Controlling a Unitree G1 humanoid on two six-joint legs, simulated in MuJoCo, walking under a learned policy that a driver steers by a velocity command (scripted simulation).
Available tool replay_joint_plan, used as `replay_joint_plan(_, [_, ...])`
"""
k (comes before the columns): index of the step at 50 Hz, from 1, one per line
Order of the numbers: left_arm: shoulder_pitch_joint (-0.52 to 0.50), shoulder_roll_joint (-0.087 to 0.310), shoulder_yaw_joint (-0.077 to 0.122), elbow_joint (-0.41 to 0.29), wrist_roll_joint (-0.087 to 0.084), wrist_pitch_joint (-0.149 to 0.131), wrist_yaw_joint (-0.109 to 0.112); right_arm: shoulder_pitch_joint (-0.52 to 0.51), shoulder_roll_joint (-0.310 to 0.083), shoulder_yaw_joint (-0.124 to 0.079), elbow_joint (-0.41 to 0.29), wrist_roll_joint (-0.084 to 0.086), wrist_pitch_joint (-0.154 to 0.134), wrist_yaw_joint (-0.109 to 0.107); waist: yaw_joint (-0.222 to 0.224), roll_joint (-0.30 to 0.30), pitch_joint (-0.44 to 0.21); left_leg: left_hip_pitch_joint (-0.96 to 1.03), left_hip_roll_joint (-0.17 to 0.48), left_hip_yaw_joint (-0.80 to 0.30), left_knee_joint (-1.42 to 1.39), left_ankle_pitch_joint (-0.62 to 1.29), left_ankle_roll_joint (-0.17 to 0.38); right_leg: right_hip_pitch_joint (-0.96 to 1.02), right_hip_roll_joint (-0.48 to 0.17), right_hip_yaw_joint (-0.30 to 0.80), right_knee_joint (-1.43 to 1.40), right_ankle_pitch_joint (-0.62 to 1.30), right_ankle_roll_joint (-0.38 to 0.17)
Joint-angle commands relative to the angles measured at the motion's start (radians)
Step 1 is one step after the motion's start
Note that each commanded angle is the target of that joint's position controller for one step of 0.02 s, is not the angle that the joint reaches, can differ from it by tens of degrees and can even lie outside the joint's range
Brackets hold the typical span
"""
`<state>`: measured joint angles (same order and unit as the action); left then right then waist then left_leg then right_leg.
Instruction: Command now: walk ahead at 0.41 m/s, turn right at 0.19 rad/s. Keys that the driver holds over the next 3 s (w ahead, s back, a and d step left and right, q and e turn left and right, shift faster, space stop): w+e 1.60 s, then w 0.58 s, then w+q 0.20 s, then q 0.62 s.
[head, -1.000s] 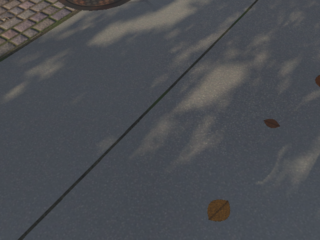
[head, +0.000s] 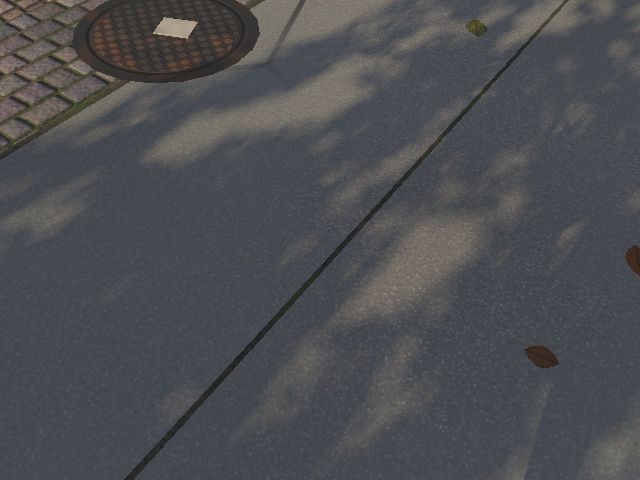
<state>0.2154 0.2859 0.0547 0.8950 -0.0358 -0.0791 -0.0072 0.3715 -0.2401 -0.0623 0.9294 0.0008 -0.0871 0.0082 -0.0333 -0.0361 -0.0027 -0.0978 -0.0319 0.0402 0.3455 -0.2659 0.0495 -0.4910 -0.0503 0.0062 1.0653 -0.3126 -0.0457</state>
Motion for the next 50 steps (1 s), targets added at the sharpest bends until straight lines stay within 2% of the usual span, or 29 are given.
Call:
replay_joint_plan(1, [-0.104,0.024,0.003,-0.079,0.003,-0.006,-0.024,0.030,-0.107,-0.014,-0.029,-0.007,-0.003,-0.012,-0.021,0.117,0.055,0.187,0.259,-0.189,-0.191,0.296,0.132,-0.296,-0.057,0.036,-0.090,0.117,0.009])
replay_joint_plan(6, [-0.255,0.001,-0.018,-0.153,0.012,0.006,-0.033,0.017,-0.167,-0.021,-0.016,-0.006,-0.010,-0.027,-0.043,0.111,0.104,0.038,0.242,-0.018,-0.260,0.283,0.114,-0.146,-0.016,-0.029,-0.396,0.339,0.032])
replay_joint_plan(10, [-0.304,0.029,-0.013,-0.197,0.010,0.010,-0.050,0.030,-0.171,-0.026,0.006,0.009,-0.003,-0.025,-0.028,0.099,0.127,0.133,0.288,0.048,-0.215,0.418,0.089,-0.125,-0.001,-0.039,-0.473,0.326,-0.022])
replay_joint_plan(12, [-0.261,0.062,0.005,-0.204,0.013,0.010,-0.060,0.007,-0.199,-0.034,-0.004,0.007,0.011,-0.030,0.017,0.124,0.069,0.193,0.298,0.088,-0.082,0.771,0.064,-0.040,0.049,-0.088,-0.462,0.246,-0.062])
replay_joint_plan(13, [-0.173,0.090,0.023,-0.188,0.011,0.014,-0.061,-0.003,-0.209,-0.037,-0.011,0.003,0.022,-0.035,0.067,0.140,0.009,0.198,0.292,0.110,0.053,0.934,0.049,0.067,0.086,-0.113,-0.450,0.205,-0.083])
replay_joint_plan(14, [-0.019,0.132,0.051,-0.148,0.008,0.020,-0.057,-0.015,-0.207,-0.035,-0.022,0.000,0.033,-0.042,0.147,0.128,-0.076,0.137,0.263,0.134,0.258,0.992,0.023,0.269,0.127,-0.124,-0.474,0.210,-0.114])
replay_joint_plan(15, [0.142,0.199,0.083,-0.117,0.006,0.031,-0.039,-0.007,-0.200,-0.028,-0.044,-0.009,0.033,-0.048,0.212,0.054,-0.158,-0.094,0.227,0.134,0.546,0.771,-0.014,0.559,0.049,0.041,-0.491,0.168,-0.160])
replay_joint_plan(16, [0.166,0.288,0.097,-0.119,0.002,0.031,-0.032,0.101,-0.039,0.023,-0.087,-0.029,0.007,-0.025,0.103,-0.225,-0.282,-0.524,0.017,0.077,0.951,-0.160,-0.080,0.890,-0.236,0.635,-0.609,-0.090,-0.357])
replay_joint_plan(17, [0.184,0.210,0.073,-0.132,0.008,0.026,-0.028,0.003,-0.116,0.010,-0.095,0.006,-0.039,-0.009,0.161,-0.125,-0.361,-0.633,-0.006,-0.143,1.075,-0.285,-0.055,0.918,-0.277,0.862,-0.782,-0.217,-0.364])
replay_joint_plan(18, [0.135,0.171,0.061,-0.130,0.021,0.015,-0.026,-0.099,-0.176,-0.008,-0.136,0.045,-0.064,-0.003,0.160,-0.104,-0.202,-0.718,0.048,-0.151,1.068,-0.197,-0.027,0.810,-0.250,0.719,-0.809,-0.147,-0.307])
replay_joint_plan(19, [0.064,0.151,0.055,-0.147,0.022,0.005,-0.025,-0.135,-0.174,-0.004,-0.149,0.040,-0.076,-0.010,0.119,-0.004,-0.119,-0.682,0.094,-0.144,0.990,-0.106,-0.013,0.651,-0.208,0.594,-0.815,-0.034,-0.277])
replay_joint_plan(20, [-0.003,0.128,0.048,-0.166,0.028,0.000,-0.026,-0.141,-0.171,-0.011,-0.142,0.017,-0.076,-0.019,0.073,0.048,-0.064,-0.617,0.125,-0.142,0.903,-0.062,-0.018,0.501,-0.170,0.499,-0.826,0.087,-0.258])
replay_joint_plan(21, [-0.044,0.110,0.041,-0.183,0.042,-0.004,-0.025,-0.118,-0.174,-0.018,-0.140,0.004,-0.064,-0.023,0.031,0.029,-0.053,-0.536,0.151,-0.154,0.854,-0.035,-0.022,0.402,-0.136,0.437,-0.844,0.166,-0.249])
replay_joint_plan(23, [-0.057,0.105,0.040,-0.193,0.034,-0.006,-0.020,-0.102,-0.154,-0.020,-0.148,-0.009,-0.037,-0.025,0.002,0.010,-0.032,-0.486,0.161,-0.142,0.769,-0.023,-0.049,0.296,-0.111,0.379,-0.876,0.226,-0.255])
replay_joint_plan(25, [-0.021,0.125,0.045,-0.186,0.027,-0.008,-0.007,-0.154,-0.135,-0.016,-0.174,-0.022,-0.020,-0.030,0.009,0.007,-0.001,-0.497,0.153,-0.118,0.665,0.048,-0.084,0.221,-0.088,0.321,-0.894,0.258,-0.257])
replay_joint_plan(28, [0.040,0.151,0.053,-0.175,0.022,-0.001,0.011,-0.288,-0.113,-0.007,-0.220,-0.023,-0.020,-0.030,0.056,-0.001,0.030,-0.496,0.117,-0.110,0.421,0.265,-0.109,0.188,-0.039,0.270,-0.886,0.235,-0.211])
replay_joint_plan(31, [0.098,0.158,0.056,-0.160,0.013,0.009,0.019,-0.392,-0.095,0.004,-0.253,-0.010,-0.031,-0.015,0.101,-0.022,0.025,-0.408,0.064,-0.095,0.243,0.399,-0.112,0.178,-0.019,0.264,-0.860,0.194,-0.173])
replay_joint_plan(34, [0.146,0.146,0.054,-0.145,0.006,0.021,0.022,-0.446,-0.123,-0.001,-0.281,0.004,-0.040,-0.002,0.116,-0.033,0.021,-0.410,0.048,-0.126,0.165,0.366,-0.102,0.277,-0.050,0.339,-0.787,0.162,-0.166])
replay_joint_plan(36, [0.157,0.145,0.055,-0.145,0.010,0.029,0.027,-0.448,-0.147,-0.008,-0.288,0.006,-0.050,0.007,0.105,-0.048,0.012,-0.394,0.038,-0.139,0.122,0.281,-0.085,0.353,-0.074,0.401,-0.716,0.183,-0.159])
replay_joint_plan(38, [0.142,0.143,0.056,-0.153,0.015,0.038,0.029,-0.365,-0.172,-0.019,-0.271,0.009,-0.061,0.008,0.055,-0.087,-0.013,-0.278,0.032,-0.120,0.086,0.204,-0.048,0.370,-0.073,0.433,-0.640,0.254,-0.139])
replay_joint_plan(39, [0.133,0.111,0.044,-0.163,0.019,0.037,0.026,-0.258,-0.202,-0.035,-0.248,0.000,-0.066,0.001,0.001,-0.080,-0.082,-0.103,0.058,-0.126,0.067,0.204,-0.009,0.335,-0.024,0.401,-0.526,0.306,-0.109])
replay_joint_plan(40, [0.131,0.052,0.021,-0.184,0.033,0.032,0.021,-0.096,-0.259,-0.050,-0.232,-0.015,-0.067,-0.009,-0.068,0.013,-0.227,0.168,0.225,-0.275,0.099,0.152,0.059,0.209,0.038,0.314,-0.254,0.199,-0.071])
replay_joint_plan(41, [0.275,-0.003,0.003,-0.211,0.003,0.021,0.018,-0.001,-0.331,-0.071,-0.195,-0.020,-0.049,-0.008,-0.010,0.347,-0.357,0.500,0.451,-0.731,0.028,-0.051,0.230,-0.155,0.176,0.174,0.061,-0.258,0.002])
replay_joint_plan(42, [0.266,0.107,0.019,-0.192,-0.011,0.020,0.023,-0.018,-0.235,-0.052,-0.205,0.003,-0.041,-0.001,-0.030,0.275,-0.301,0.471,0.464,-0.825,-0.025,-0.263,0.214,-0.287,0.085,0.189,0.198,-0.263,0.014])
replay_joint_plan(43, [0.156,0.168,0.037,-0.204,-0.005,0.026,0.024,-0.065,-0.169,-0.034,-0.221,0.004,-0.034,-0.005,-0.058,0.175,-0.165,0.349,0.414,-0.660,-0.042,-0.235,0.162,-0.320,0.051,0.174,0.233,-0.167,0.022])
replay_joint_plan(44, [0.102,0.159,0.039,-0.216,0.006,0.031,0.026,-0.118,-0.153,-0.026,-0.226,-0.005,-0.027,-0.006,-0.042,0.108,-0.085,0.224,0.368,-0.526,-0.060,-0.097,0.133,-0.292,0.017,0.141,0.219,-0.092,0.032])
replay_joint_plan(45, [0.066,0.145,0.041,-0.231,0.017,0.031,0.024,-0.149,-0.133,-0.019,-0.219,-0.010,-0.022,-0.007,-0.025,0.104,-0.024,0.130,0.329,-0.434,-0.084,0.013,0.126,-0.276,-0.008,0.137,0.173,-0.042,0.037])
replay_joint_plan(47, [0.076,0.099,0.039,-0.242,0.006,0.040,0.012,-0.165,-0.117,-0.014,-0.206,-0.016,-0.025,-0.007,0.008,0.147,0.006,0.029,0.282,-0.303,-0.137,0.108,0.113,-0.209,-0.046,0.116,0.122,0.000,0.037])
replay_joint_plan(50, [0.042,0.057,0.029,-0.276,0.010,0.054,0.007,-0.157,-0.146,-0.027,-0.182,-0.004,-0.035,-0.005,0.016,0.127,0.023,-0.001,0.290,-0.195,-0.187,0.223,0.142,-0.235,-0.066,0.095,0.043,0.049,0.050])
